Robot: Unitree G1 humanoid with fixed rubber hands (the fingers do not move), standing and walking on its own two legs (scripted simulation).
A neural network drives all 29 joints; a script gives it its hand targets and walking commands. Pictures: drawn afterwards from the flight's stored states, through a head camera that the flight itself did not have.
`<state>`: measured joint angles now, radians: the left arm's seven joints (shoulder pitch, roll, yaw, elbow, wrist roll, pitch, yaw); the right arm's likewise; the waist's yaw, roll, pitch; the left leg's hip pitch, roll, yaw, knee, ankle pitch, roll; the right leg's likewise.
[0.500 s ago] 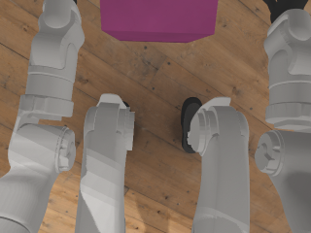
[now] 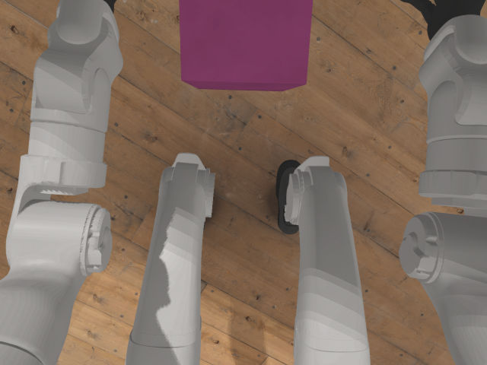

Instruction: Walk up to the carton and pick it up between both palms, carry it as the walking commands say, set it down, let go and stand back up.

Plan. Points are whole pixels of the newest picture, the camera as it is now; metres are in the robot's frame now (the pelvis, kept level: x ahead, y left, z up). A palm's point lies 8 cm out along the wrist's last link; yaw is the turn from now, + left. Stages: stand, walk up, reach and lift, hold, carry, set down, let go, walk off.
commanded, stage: set down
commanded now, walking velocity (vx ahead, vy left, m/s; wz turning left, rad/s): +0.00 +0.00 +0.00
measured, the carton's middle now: (243, 34) +0.54 +0.01 -0.41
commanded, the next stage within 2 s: let go in 0.46 s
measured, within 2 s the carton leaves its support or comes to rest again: neither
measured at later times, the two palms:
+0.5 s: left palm out of the picture +0.50 +0.19 -0.01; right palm out of the picture +0.50 -0.21 +0.01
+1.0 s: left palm out of the picture +0.42 +0.21 +0.08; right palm out of the picture +0.41 -0.25 +0.09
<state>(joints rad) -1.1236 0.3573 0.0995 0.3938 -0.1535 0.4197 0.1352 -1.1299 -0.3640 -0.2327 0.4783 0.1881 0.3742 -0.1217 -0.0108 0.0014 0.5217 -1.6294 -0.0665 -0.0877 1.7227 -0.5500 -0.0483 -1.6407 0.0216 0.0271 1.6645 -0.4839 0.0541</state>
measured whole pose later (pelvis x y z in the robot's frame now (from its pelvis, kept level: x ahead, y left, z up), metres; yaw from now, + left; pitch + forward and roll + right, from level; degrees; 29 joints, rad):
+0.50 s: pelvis +0.01 +0.00 +0.09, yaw +0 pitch +27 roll -2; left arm -1.05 0.33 0.10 0.60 -0.13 0.43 0.09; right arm -1.04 -0.33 -0.23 0.60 0.12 0.39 -0.06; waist -0.01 0.00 0.32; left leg -1.39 -0.05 -0.10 1.33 -0.41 -0.04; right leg -1.39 0.02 0.03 1.26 -0.34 0.05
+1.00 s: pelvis +0.11 -0.01 +0.18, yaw +1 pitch +31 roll -1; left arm -0.28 0.18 0.10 0.46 0.01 0.19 0.02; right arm -0.24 -0.21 -0.23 0.47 0.01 0.17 0.08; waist -0.01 0.00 -0.09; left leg -1.05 -0.03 -0.10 0.91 -0.39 -0.04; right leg -1.06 0.01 0.03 0.87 -0.34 0.03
